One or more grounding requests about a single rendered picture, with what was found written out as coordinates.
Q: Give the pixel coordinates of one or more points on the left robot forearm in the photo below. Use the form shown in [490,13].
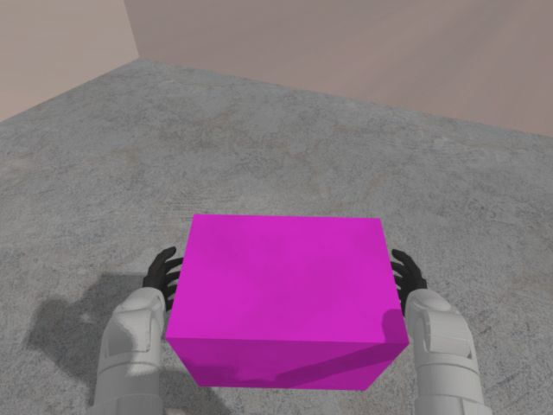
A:
[130,357]

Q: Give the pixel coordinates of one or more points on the right robot forearm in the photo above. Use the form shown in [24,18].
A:
[448,376]

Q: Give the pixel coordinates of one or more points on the robot left hand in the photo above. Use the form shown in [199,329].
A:
[157,277]

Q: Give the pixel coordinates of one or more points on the carton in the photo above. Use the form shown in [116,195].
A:
[291,302]

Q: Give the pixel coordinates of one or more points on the robot right hand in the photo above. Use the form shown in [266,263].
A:
[411,276]

